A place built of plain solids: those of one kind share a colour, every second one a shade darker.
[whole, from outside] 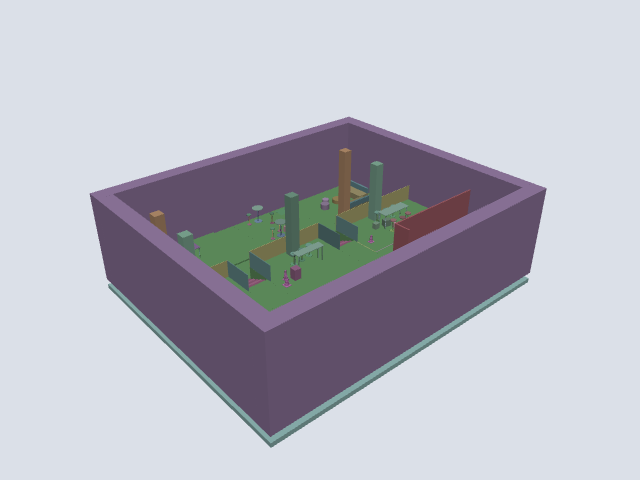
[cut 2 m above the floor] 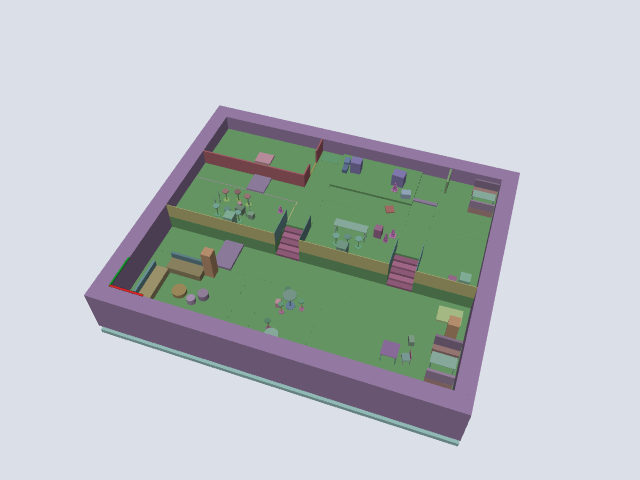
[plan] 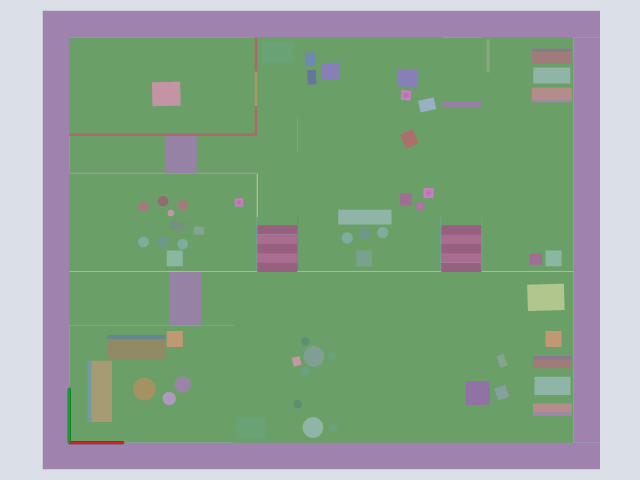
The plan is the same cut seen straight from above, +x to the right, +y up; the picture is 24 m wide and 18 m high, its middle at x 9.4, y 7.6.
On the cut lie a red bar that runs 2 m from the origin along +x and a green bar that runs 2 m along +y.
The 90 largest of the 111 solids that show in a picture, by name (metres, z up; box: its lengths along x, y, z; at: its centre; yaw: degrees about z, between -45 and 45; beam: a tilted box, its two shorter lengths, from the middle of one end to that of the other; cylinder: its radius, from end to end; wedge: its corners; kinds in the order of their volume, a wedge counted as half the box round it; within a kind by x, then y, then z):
{
 "wall_1": {"box": [1.0, 15.2, 6.0], "at": [-0.5, 7.6, 2.0]},
 "wall_2": {"box": [20.9, 1.0, 6.0], "at": [9.45, -0.5, 2.0]},
 "wall_3": {"box": [20.9, 1.0, 6.0], "at": [9.45, 15.7, 2.0]},
 "wall_4": {"box": [1.0, 15.2, 6.0], "at": [19.4, 7.6, 2.0]},
 "floor_1": {"box": [6.15, 4.4, 1.0], "at": [3.08, 2.2, -0.5]},
 "floor_2": {"box": [7.05, 3.7, 1.0], "at": [3.52, 8.25, 0.46]},
 "floor_3": {"box": [7.05, 1.4, 1.0], "at": [3.52, 10.8, 0.46]},
 "floor_4": {"box": [7.05, 3.7, 1.0], "at": [3.52, 13.35, 0.46]},
 "floor_5": {"box": [1.3, 4.4, 1.0], "at": [6.8, 2.2, -0.5]},
 "floor_6": {"box": [1.5, 7.05, 1.0], "at": [7.8, 11.68, 0.46]},
 "floor_7": {"box": [3.45, 4.4, 1.0], "at": [9.18, 2.2, -0.5]},
 "floor_8": {"box": [18.9, 2.0, 1.0], "at": [9.45, 5.4, -0.5]},
 "floor_9": {"box": [5.4, 4.45, 1.0], "at": [11.25, 8.62, 0.46]},
 "floor_10": {"box": [5.4, 1.3, 1.0], "at": [11.25, 11.5, 0.46]},
 "floor_11": {"box": [5.4, 3.05, 1.15], "at": [11.25, 13.68, 0.54]},
 "floor_12": {"box": [1.6, 4.4, 1.0], "at": [11.7, 2.2, -0.5]},
 "floor_13": {"box": [1.5, 7.05, 1.0], "at": [14.7, 11.68, 0.46]},
 "floor_14": {"box": [6.4, 4.4, 1.1], "at": [15.7, 2.2, -0.45]},
 "floor_15": {"box": [3.45, 4.4, 1.0], "at": [17.18, 8.6, 0.46]},
 "floor_16": {"box": [3.45, 1.4, 1.0], "at": [17.18, 11.5, 0.46]},
 "floor_17": {"box": [3.45, 3.0, 1.0], "at": [17.18, 13.7, 0.46]},
 "floor_base_1": {"box": [20.9, 17.2, 0.3], "at": [9.45, 7.6, -1.57]},
 "column_a0b_1": {"box": [0.6, 0.6, 4.04], "at": [3.95, 6.91, 2.98]},
 "column_a0b_2": {"box": [0.6, 0.6, 4.04], "at": [11.05, 6.91, 2.98]},
 "column_a0b_3": {"box": [0.6, 0.6, 4.04], "at": [18.15, 6.91, 2.98]},
 "column_a0a_1": {"box": [0.6, 0.6, 5.0], "at": [3.95, 3.89, 2.5]},
 "column_a0a_2": {"box": [0.6, 0.6, 4.9], "at": [18.15, 3.89, 2.55]},
 "step_tread_1": {"box": [1.5, 0.35, 0.2], "at": [7.8, 6.58, 0.06]},
 "step_tread_2": {"box": [1.5, 0.35, 0.36], "at": [7.8, 6.93, 0.14]},
 "step_tread_3": {"box": [1.5, 0.35, 0.52], "at": [7.8, 7.28, 0.22]},
 "step_tread_4": {"box": [1.5, 0.35, 0.68], "at": [7.8, 7.63, 0.3]},
 "step_tread_5": {"box": [1.5, 0.35, 0.84], "at": [7.8, 7.98, 0.38]},
 "step_tread_6": {"box": [1.5, 0.35, 0.2], "at": [14.7, 6.58, 0.06]},
 "step_tread_7": {"box": [1.5, 0.35, 0.36], "at": [14.7, 6.93, 0.14]},
 "step_tread_8": {"box": [1.5, 0.35, 0.52], "at": [14.7, 7.28, 0.22]},
 "step_tread_9": {"box": [1.5, 0.35, 0.68], "at": [14.7, 7.63, 0.3]},
 "step_tread_10": {"box": [1.5, 0.35, 0.84], "at": [14.7, 7.98, 0.38]},
 "part_1": {"box": [7.05, 0.1, 2.65], "at": [3.52, 11.55, 2.23]},
 "part_2": {"box": [0.1, 1.02, 2.65], "at": [7.0, 12.11, 2.23]},
 "part_3": {"box": [0.1, 1.28, 2.65], "at": [7.0, 14.56, 2.23]},
 "sofa_seat_1": {"box": [0.92, 2.3, 0.45], "at": [1.14, 1.93, 0.23]},
 "sofa_seat_2": {"box": [2.2, 0.92, 0.45], "at": [2.51, 3.58, 0.23]},
 "speaker_stack_1": {"box": [0.68, 0.63, 1.47], "at": [9.78, 13.93, 1.84], "yaw": 2.0},
 "speaker_stack_2": {"box": [0.78, 0.65, 1.68], "at": [12.69, 13.67, 1.95], "yaw": -5.3},
 "bench_seat_1": {"box": [1.5, 0.55, 0.45], "at": [18.09, 13.04, 1.19]},
 "bench_seat_2": {"box": [1.5, 0.55, 0.45], "at": [18.09, 14.5, 1.19]},
 "bench_seat_3": {"box": [1.45, 0.47, 0.46], "at": [18.11, 1.24, 0.33]},
 "bench_seat_4": {"box": [1.45, 0.47, 0.46], "at": [18.11, 3.02, 0.33]},
 "step_hump_1": {"box": [1.2, 1.4, 0.15], "at": [4.18, 10.8, 0.98]},
 "step_hump_2": {"box": [1.2, 2.0, 0.23], "at": [4.34, 5.4, 0.07]},
 "step_hump_3": {"box": [1.5, 0.22, 0.15], "at": [14.7, 12.68, 0.98]},
 "rail_rim_1": {"box": [7.05, 0.04, 1.1], "at": [3.52, 6.42, 1.51]},
 "rail_rim_2": {"box": [5.4, 0.04, 1.1], "at": [11.25, 6.42, 1.51]},
 "rail_rim_3": {"box": [3.45, 0.04, 1.1], "at": [17.18, 6.42, 1.51]},
 "bench_back_1": {"box": [1.5, 0.11, 0.8], "at": [18.09, 12.82, 1.81]},
 "bench_back_2": {"box": [1.5, 0.11, 0.8], "at": [18.09, 14.72, 1.81]},
 "bench_back_3": {"box": [1.45, 0.15, 0.79], "at": [18.11, 1.08, 0.95]},
 "bench_back_4": {"box": [1.45, 0.15, 0.79], "at": [18.11, 3.18, 0.95]},
 "rail_1": {"box": [0.04, 2.01, 1.1], "at": [7.03, 7.45, 1.51]},
 "rail_2": {"box": [0.04, 2.01, 1.1], "at": [8.57, 7.45, 1.51]},
 "rail_3": {"box": [0.04, 2.01, 1.1], "at": [13.93, 7.45, 1.51]},
 "rail_4": {"box": [0.04, 2.01, 1.1], "at": [15.47, 7.45, 1.51]},
 "inway_podium_1": {"box": [1.38, 0.99, 0.2], "at": [17.87, 5.45, 0.05], "yaw": 1.7},
 "screenW_1": {"box": [0.13, 1.25, 1.71], "at": [15.71, 14.51, 1.81]},
 "keg_1": {"box": [0.45, 0.46, 0.7], "at": [12.62, 9.12, 1.31], "yaw": -2.4},
 "keg_2": {"box": [0.47, 0.42, 0.65], "at": [17.49, 6.88, 1.28], "yaw": 1.0},
 "sofa_back_1": {"box": [0.15, 2.3, 0.4], "at": [0.76, 1.93, 0.65]},
 "sofa_back_2": {"box": [2.2, 0.15, 0.4], "at": [2.51, 3.96, 0.65]},
 "top_1": {"box": [2.2, 0.75, 0.034], "at": [3.52, 8.19, 2.02]},
 "top_2": {"cylinder": 0.39, "from": [9.13, 0.57, 1.02], "to": [9.13, 0.57, 1.06]},
 "top_3": {"cylinder": 0.39, "from": [9.17, 3.24, 1.02], "to": [9.17, 3.24, 1.06]},
 "top_4": {"box": [2.0, 0.56, 0.042], "at": [11.09, 8.46, 2.0]},
 "top_5": {"box": [1.4, 0.61, 0.034], "at": [18.09, 13.77, 1.69]},
 "top_6": {"box": [1.35, 0.69, 0.032], "at": [18.11, 2.13, 0.85]},
 "pouf_1": {"cylinder": 0.25, "from": [3.75, 1.66, 0.0], "to": [3.75, 1.66, 0.4]},
 "pouf_2": {"cylinder": 0.31, "from": [4.25, 2.18, 0.0], "to": [4.25, 2.18, 0.39]},
 "pallet_1": {"box": [1.06, 0.9, 0.2], "at": [3.64, 13.08, 1.01], "yaw": 1.2},
 "bag_1": {"box": [0.52, 0.36, 0.46], "at": [4.04, 8.13, 1.19], "yaw": -12.8},
 "bag_2": {"box": [0.37, 0.3, 0.39], "at": [4.86, 7.95, 1.16], "yaw": -2.4},
 "bag_3": {"box": [0.29, 0.45, 0.4], "at": [16.23, 3.06, 0.3], "yaw": 18.5},
 "low_1": {"cylinder": 0.42, "from": [2.81, 2.0, 0.0], "to": [2.81, 2.0, 0.28]},
 "low_mat_1": {"box": [1.1, 0.8, 0.06], "at": [6.8, 0.55, -0.02]},
 "low_mat_2": {"box": [1.2, 0.8, 0.06], "at": [7.8, 14.65, 0.94]},
 "monitor_wedge_1": {"box": [0.6, 0.45, 0.4], "at": [13.42, 12.67, 1.31], "yaw": 13.2},
 "crate_1": {"box": [0.37, 0.52, 0.31], "at": [9.03, 14.38, 1.26], "yaw": 4.2},
 "crate_2": {"box": [0.33, 0.55, 0.26], "at": [9.1, 13.71, 1.24], "yaw": 2.5},
 "cable_reel_1": {"box": [0.3, 0.34, 0.4], "at": [8.52, 3.05, 0.2], "yaw": 12.9},
 "inway_hose_coil_1": {"box": [0.53, 0.58, 0.12], "at": [12.75, 11.39, 0.97], "yaw": 24.4},
 "zser_top_1": {"box": [0.9, 0.9, 0.034], "at": [15.32, 1.86, 0.85], "yaw": 0.5},
 "foot_1": {"cylinder": 0.28, "from": [9.17, 3.24, -0.05], "to": [9.17, 3.24, 0.02]}
}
